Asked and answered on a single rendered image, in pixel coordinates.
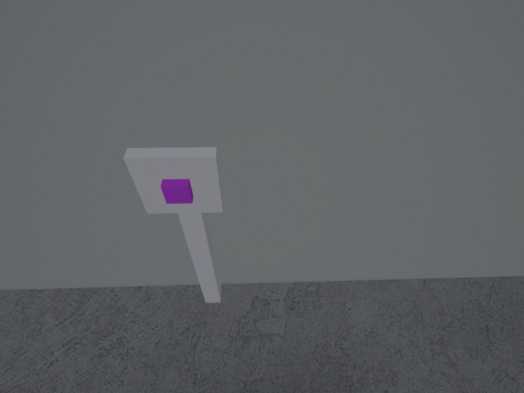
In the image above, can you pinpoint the button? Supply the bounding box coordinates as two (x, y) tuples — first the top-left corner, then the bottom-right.
(160, 179), (193, 204)

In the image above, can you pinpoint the panel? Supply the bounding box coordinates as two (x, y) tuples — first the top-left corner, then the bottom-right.
(124, 147), (224, 303)

